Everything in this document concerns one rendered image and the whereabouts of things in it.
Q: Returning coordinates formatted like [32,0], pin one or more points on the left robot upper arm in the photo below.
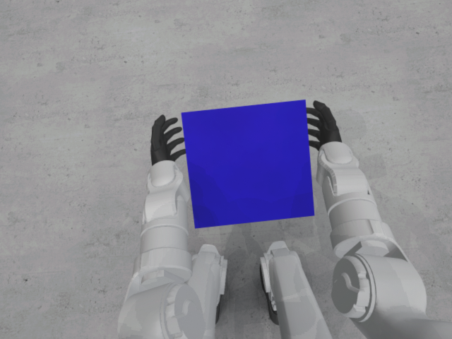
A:
[169,311]

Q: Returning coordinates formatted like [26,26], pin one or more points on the robot right hand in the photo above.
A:
[328,130]

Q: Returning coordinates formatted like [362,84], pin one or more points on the left robot foot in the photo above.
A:
[217,311]

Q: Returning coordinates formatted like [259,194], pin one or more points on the robot left hand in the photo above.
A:
[159,149]

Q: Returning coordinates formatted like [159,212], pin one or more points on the carton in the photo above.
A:
[249,163]

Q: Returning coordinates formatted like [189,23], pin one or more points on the robot right forearm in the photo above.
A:
[356,225]

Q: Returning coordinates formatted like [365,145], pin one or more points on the robot left forearm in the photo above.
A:
[164,256]

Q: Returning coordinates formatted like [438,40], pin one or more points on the right robot foot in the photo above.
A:
[273,314]

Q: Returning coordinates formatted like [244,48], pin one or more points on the right robot upper arm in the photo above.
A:
[385,298]

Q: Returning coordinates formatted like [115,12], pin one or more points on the robot foot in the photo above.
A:
[217,311]
[273,314]

